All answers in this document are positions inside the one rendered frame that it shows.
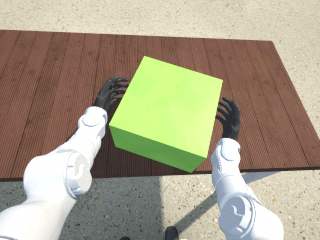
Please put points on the robot left forearm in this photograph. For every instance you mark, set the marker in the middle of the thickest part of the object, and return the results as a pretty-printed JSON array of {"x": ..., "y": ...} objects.
[{"x": 87, "y": 139}]

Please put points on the robot right foot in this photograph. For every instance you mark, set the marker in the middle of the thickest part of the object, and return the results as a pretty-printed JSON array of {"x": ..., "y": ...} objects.
[{"x": 171, "y": 233}]

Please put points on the robot left upper arm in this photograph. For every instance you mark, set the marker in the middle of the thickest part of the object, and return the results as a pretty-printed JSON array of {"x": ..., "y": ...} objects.
[{"x": 53, "y": 184}]

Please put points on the robot right forearm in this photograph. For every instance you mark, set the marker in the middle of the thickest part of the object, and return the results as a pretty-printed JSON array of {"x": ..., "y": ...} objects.
[{"x": 226, "y": 177}]

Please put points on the robot left hand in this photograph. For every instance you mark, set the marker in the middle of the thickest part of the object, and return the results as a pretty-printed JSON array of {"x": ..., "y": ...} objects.
[{"x": 105, "y": 98}]

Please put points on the robot right hand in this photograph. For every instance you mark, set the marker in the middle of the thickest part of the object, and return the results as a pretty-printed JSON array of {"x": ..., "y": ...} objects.
[{"x": 231, "y": 123}]

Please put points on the robot right upper arm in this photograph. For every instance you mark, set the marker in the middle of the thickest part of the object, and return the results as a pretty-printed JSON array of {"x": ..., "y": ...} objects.
[{"x": 242, "y": 218}]

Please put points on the carton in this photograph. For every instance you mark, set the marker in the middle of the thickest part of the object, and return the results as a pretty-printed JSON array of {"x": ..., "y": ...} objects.
[{"x": 167, "y": 114}]

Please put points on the table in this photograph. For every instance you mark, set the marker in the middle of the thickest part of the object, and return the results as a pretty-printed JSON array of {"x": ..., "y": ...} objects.
[{"x": 48, "y": 79}]

